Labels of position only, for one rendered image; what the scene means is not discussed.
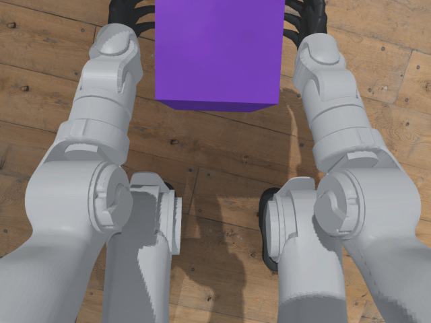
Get robot left hand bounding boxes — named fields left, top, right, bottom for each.
left=108, top=0, right=155, bottom=38

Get robot left thigh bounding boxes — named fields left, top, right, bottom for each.
left=101, top=184, right=182, bottom=323

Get robot left upper arm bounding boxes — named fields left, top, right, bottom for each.
left=0, top=160, right=133, bottom=323

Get left robot shin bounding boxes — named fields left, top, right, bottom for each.
left=106, top=172, right=170, bottom=248

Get carton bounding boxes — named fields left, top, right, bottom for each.
left=155, top=0, right=285, bottom=112

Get robot left forearm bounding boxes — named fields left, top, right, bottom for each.
left=25, top=23, right=143, bottom=216

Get robot right hand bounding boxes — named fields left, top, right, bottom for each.
left=283, top=0, right=327, bottom=51

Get robot right upper arm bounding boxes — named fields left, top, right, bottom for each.
left=314, top=167, right=431, bottom=323

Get robot right forearm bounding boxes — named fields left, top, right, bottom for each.
left=292, top=33, right=421, bottom=205

